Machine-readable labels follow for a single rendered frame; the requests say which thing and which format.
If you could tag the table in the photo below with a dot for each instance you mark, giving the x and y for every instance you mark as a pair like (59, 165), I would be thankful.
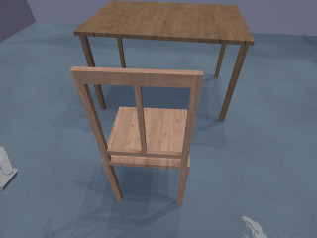
(170, 21)

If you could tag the right robot hand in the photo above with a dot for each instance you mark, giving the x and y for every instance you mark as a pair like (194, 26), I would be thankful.
(255, 230)

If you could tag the chair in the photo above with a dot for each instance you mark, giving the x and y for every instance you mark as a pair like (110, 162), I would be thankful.
(143, 137)

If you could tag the left robot hand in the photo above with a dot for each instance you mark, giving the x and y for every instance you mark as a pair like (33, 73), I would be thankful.
(7, 172)

